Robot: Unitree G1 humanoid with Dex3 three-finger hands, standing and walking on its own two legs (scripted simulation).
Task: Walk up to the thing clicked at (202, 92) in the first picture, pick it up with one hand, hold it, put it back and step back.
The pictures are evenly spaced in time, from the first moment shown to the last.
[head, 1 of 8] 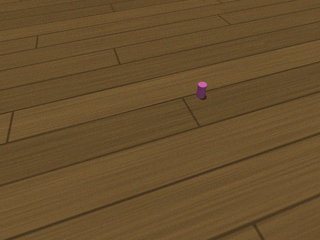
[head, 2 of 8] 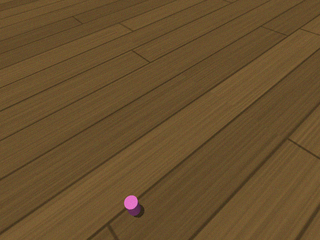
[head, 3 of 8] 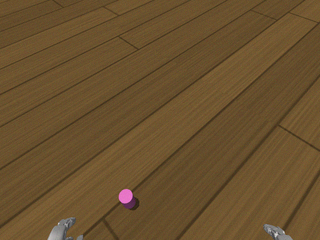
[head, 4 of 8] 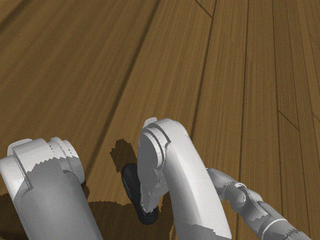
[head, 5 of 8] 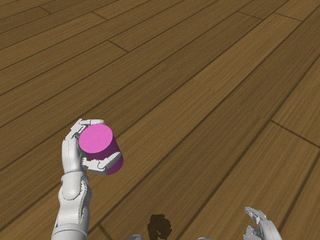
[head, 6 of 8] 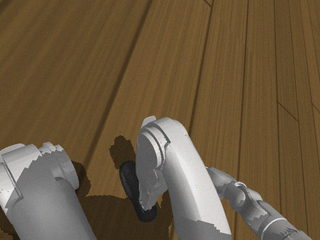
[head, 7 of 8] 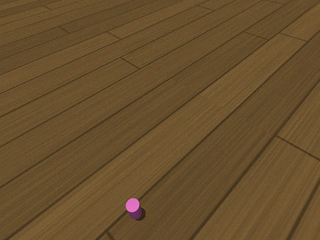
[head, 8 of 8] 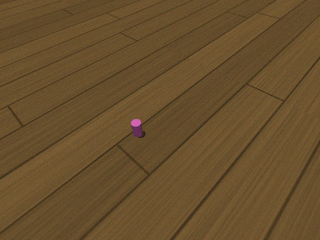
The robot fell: no
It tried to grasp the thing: yes
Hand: left
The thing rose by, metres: 0.70
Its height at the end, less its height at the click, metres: +0.00
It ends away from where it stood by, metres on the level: 0.02
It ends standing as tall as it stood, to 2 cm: yes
